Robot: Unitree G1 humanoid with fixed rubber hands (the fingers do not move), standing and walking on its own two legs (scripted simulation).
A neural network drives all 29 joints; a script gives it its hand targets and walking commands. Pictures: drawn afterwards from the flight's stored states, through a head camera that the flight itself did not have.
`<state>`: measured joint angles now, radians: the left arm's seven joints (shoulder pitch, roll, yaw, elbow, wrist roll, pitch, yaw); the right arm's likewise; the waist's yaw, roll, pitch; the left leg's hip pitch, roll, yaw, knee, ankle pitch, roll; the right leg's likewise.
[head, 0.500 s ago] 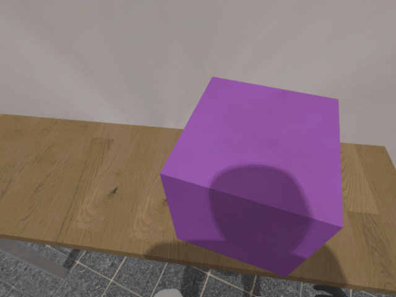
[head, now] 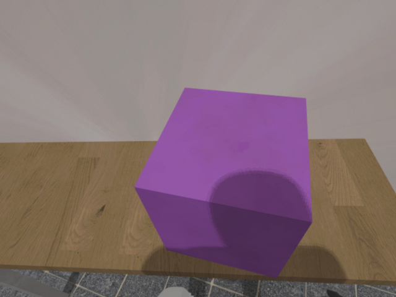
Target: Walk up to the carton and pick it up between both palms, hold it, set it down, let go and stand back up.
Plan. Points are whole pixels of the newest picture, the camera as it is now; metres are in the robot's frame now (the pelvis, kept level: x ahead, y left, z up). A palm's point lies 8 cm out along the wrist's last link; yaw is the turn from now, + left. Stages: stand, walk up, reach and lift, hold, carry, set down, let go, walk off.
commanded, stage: stand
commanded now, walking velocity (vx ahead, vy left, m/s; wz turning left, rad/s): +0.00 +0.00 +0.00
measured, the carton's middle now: (229, 181) +0.29 -0.04 +0.11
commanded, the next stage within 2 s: none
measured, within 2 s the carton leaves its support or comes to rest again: neither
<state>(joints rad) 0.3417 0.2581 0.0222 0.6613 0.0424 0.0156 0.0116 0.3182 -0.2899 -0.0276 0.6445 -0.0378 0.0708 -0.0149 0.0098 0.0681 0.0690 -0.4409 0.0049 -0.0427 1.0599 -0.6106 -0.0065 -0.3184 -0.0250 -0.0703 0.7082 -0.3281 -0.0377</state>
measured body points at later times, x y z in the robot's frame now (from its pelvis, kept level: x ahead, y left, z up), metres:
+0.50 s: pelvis +0.00 +0.08 +0.00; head +0.01 +0.12 +0.45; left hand +0.06 +0.36 -0.14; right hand +0.11 -0.18 -0.08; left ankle +0.03 +0.18 -0.72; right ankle +0.04 -0.08 -0.64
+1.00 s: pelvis +0.01 +0.06 +0.01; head +0.03 +0.03 +0.46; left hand +0.12 +0.32 -0.08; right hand +0.11 -0.20 -0.12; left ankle +0.01 +0.20 -0.66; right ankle +0.06 -0.06 -0.72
